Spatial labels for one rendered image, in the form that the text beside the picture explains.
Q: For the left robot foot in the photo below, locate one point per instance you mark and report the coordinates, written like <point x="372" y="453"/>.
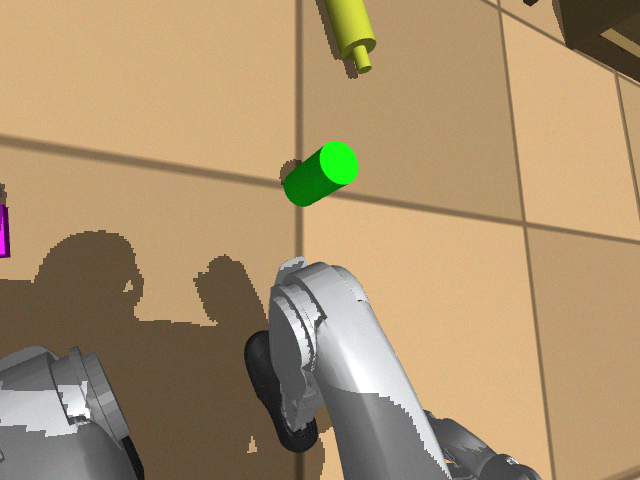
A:
<point x="134" y="458"/>

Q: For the right robot arm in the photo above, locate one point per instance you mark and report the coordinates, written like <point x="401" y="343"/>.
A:
<point x="504" y="467"/>

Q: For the right robot hand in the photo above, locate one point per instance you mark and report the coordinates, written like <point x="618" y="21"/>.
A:
<point x="468" y="452"/>

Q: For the right robot foot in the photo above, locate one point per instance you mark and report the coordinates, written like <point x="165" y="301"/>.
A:
<point x="267" y="388"/>

